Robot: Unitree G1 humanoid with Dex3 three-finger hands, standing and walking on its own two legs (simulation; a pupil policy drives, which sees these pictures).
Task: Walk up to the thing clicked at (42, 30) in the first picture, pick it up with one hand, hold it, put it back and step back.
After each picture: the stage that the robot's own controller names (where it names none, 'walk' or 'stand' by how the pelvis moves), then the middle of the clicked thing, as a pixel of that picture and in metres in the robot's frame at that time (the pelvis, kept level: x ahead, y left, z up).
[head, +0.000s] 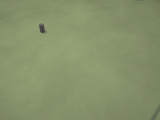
stand; (41, 28) +1.80 +0.59 -0.72
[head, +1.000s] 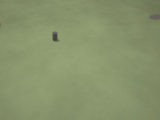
walk; (55, 36) +1.71 +0.29 -0.70
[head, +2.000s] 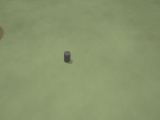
walk; (67, 56) +1.12 +0.13 -0.71
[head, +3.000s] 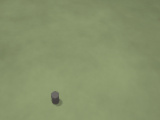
walk; (55, 98) +0.67 +0.18 -0.71
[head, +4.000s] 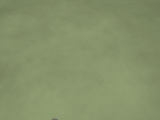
walk; out of the picture +0.48 +0.22 -0.70
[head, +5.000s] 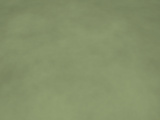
stand; out of the picture +0.41 +0.18 -0.72
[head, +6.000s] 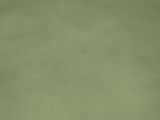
stand; out of the picture +0.38 +0.20 -0.72
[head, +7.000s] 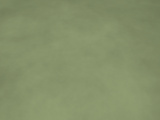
stand; out of the picture +0.40 +0.19 -0.73
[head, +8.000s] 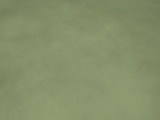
stand; out of the picture +0.40 +0.19 -0.73
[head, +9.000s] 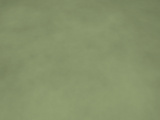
go down; out of the picture +0.40 +0.18 -0.72
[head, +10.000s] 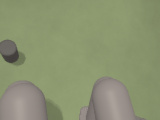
go down; (9, 52) +0.48 +0.24 -0.29
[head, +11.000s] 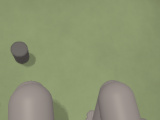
approach; (20, 53) +0.47 +0.24 -0.29
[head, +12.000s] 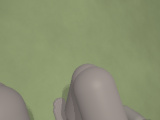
close in; out of the picture +0.45 +0.29 -0.22
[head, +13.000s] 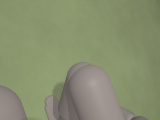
close; out of the picture +0.44 +0.29 -0.23
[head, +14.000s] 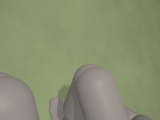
lift; out of the picture +0.40 +0.25 -0.22
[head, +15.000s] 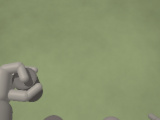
lift; (29, 85) +0.33 +0.18 -0.01
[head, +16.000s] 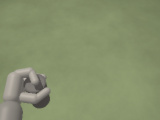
hold; (38, 92) +0.32 +0.16 +0.02
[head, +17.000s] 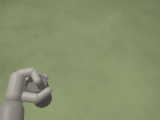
hold; (40, 91) +0.33 +0.16 +0.01
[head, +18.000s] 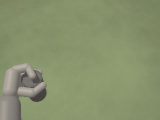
crouch; (35, 86) +0.36 +0.17 -0.06
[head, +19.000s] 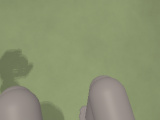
lower; out of the picture +0.49 +0.26 -0.10
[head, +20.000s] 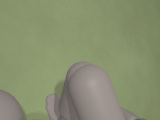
lower; out of the picture +0.44 +0.30 -0.23
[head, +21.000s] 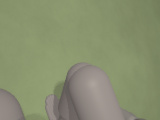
lower; out of the picture +0.44 +0.30 -0.23
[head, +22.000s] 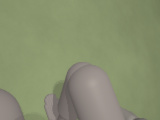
lower; out of the picture +0.44 +0.30 -0.23
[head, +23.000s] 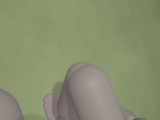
lower; out of the picture +0.44 +0.30 -0.23
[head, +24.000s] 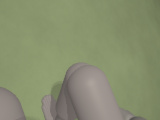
open; out of the picture +0.44 +0.28 -0.24
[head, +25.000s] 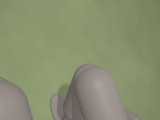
stand; out of the picture +0.44 +0.27 -0.24
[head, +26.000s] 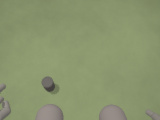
walk; (48, 84) +0.45 +0.19 -0.48
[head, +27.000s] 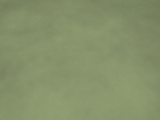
stand; out of the picture +0.40 +0.16 -0.66
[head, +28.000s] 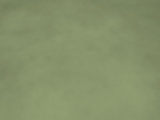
stand; out of the picture +0.41 +0.16 -0.66
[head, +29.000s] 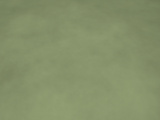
stand; out of the picture +0.42 +0.15 -0.71
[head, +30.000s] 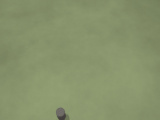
walk; (61, 114) +0.44 +0.17 -0.70
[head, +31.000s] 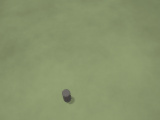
walk; (66, 95) +0.60 +0.17 -0.69
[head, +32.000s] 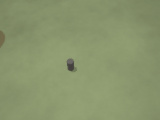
walk; (70, 64) +0.93 +0.16 -0.70
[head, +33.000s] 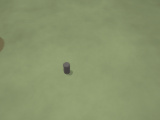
stand; (66, 68) +1.02 +0.17 -0.71
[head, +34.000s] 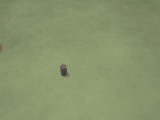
stand; (63, 70) +1.06 +0.19 -0.72
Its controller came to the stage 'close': yes
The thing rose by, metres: 0.71
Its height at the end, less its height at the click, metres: +0.00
